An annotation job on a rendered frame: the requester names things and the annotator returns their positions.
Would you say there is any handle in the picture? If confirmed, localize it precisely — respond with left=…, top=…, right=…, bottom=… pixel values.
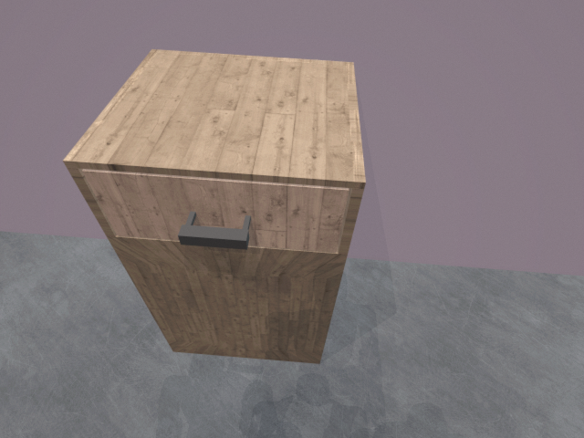
left=178, top=212, right=251, bottom=250

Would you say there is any drawer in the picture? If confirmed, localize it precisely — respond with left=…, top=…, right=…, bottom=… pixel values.
left=82, top=169, right=349, bottom=252

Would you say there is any cabinet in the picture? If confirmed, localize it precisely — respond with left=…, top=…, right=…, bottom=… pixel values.
left=63, top=49, right=366, bottom=364

